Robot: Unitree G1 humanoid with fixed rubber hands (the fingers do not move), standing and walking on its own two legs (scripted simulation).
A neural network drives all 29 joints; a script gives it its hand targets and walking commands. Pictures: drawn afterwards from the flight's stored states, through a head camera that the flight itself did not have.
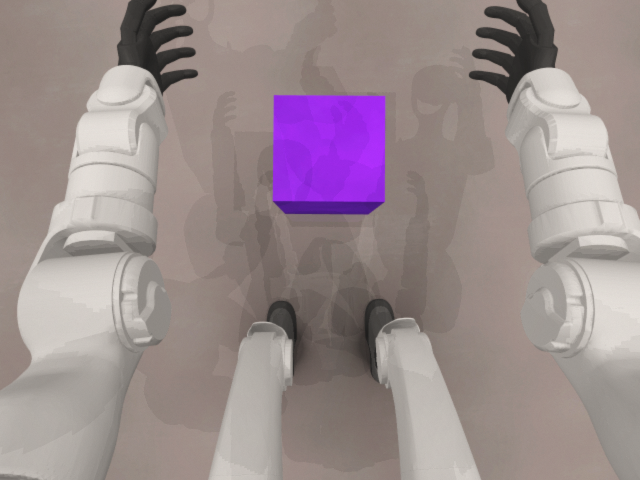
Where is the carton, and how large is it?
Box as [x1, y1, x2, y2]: [273, 95, 384, 213]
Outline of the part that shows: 274,95 273,201 285,213 369,213 384,201 384,96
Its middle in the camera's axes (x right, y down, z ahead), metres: +0.02 -0.18 +0.84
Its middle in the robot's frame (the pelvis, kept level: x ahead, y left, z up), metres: +0.55 +0.00 -0.53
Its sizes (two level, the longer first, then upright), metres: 0.210 0.200 0.250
